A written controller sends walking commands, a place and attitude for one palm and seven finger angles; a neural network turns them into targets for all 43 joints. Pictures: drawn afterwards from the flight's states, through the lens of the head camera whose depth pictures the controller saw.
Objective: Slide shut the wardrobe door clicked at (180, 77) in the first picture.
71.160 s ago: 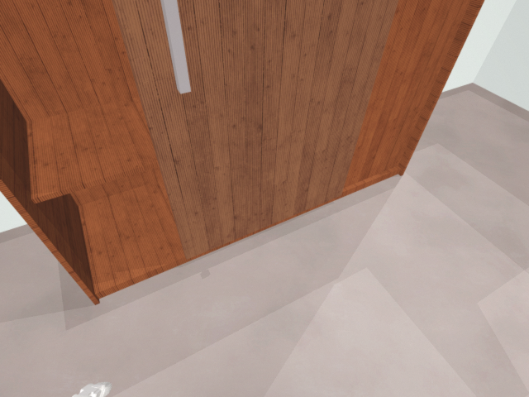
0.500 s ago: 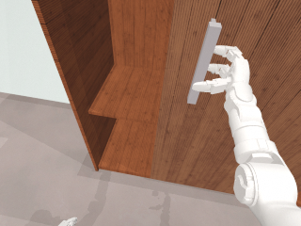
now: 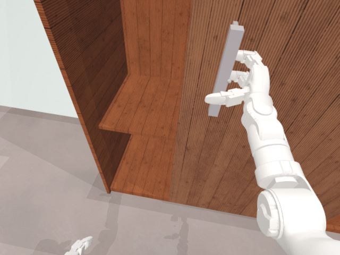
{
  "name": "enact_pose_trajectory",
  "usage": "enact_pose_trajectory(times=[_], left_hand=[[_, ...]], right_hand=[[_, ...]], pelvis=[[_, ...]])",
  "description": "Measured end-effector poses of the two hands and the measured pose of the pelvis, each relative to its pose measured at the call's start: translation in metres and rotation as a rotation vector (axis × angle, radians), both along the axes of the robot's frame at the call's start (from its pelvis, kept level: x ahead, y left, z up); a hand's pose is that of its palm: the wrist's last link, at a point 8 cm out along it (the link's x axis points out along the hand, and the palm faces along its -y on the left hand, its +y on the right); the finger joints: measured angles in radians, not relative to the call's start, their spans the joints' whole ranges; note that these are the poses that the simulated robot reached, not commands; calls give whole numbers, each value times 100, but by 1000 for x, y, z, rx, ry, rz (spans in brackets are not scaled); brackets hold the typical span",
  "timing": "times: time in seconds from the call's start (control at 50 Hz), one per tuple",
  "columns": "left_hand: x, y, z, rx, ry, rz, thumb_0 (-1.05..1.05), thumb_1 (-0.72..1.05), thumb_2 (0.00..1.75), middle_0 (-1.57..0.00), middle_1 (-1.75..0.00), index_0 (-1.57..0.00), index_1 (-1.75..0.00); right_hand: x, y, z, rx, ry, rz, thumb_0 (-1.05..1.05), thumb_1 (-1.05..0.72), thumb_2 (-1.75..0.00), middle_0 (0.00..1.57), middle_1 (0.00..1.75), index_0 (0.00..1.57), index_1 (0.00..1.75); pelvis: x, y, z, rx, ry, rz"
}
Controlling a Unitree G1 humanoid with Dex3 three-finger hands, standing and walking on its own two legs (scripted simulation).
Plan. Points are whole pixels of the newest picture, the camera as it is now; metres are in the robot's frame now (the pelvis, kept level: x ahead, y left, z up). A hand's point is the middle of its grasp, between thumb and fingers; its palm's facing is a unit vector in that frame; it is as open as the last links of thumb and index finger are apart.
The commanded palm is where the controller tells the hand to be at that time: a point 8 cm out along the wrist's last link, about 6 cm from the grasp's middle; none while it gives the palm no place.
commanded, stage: slide the fingers in behind the handle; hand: right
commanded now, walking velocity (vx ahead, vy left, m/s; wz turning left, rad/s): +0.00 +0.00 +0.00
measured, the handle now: (222, 73) +0.52 -0.07 +0.19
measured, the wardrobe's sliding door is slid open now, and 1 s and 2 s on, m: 0.36 0.36 0.36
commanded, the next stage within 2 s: grip the handle and tug to test in 1.14 s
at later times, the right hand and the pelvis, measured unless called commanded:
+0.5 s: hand (222, 80) +0.46 -0.06 +0.21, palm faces +0.05 +1.00 +0.01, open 14.0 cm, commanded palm +0.44 -0.11 +0.20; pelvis +0.01 +0.01 +0.00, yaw +0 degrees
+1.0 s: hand (219, 79) +0.47 -0.05 +0.20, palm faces +0.05 +1.00 +0.00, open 13.9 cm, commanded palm +0.44 -0.10 +0.20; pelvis +0.01 +0.01 +0.00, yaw +0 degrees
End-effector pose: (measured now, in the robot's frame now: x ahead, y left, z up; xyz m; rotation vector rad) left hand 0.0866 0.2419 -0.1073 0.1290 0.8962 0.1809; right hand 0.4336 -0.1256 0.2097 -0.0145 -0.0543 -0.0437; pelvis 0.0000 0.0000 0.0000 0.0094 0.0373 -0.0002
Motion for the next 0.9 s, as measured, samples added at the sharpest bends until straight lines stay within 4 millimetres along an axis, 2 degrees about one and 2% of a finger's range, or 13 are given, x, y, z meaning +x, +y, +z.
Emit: enact_pose_trajectory(times=[0.24, 0.44, 0.6, 0.72, 0.9], left_hand=[[-2, 2, -3, -9, 22, 6, 1, 91, 89, -20, -30, -20, -30], [-1, 10, -4, -9, 44, 15, 1, 91, 89, -20, -30, -20, -30], [10, 14, -1, 5, 29, 3, 1, 91, 89, -20, -30, -20, -30], [19, 12, 0, 2, 9, -5, 1, 91, 89, -20, -30, -20, -30], [17, 8, -1, -5, 26, -7, 1, 91, 89, -20, -30, -20, -30]], right_hand=[[5, 20, -5, 31, 18, 3, -1, 50, -30, 30, 120, 29, 119], [7, 13, -3, 15, 17, -14, -1, 50, -30, 30, 120, 30, 120], [3, 18, -7, 30, 29, 6, -1, 50, -30, 30, 120, 30, 120], [5, 28, -4, 29, 19, 11, -1, 50, -30, 30, 120, 30, 120], [11, 22, -6, 16, 43, -13, -1, 50, -30, 30, 120, 30, 120]], pelvis=[[5, 3, 0, -5, 7, 6], [11, 9, 1, -6, 5, 5], [12, 10, 2, -5, 1, -5], [12, 10, 2, -7, 4, -5], [13, 10, 1, -7, 9, -5]])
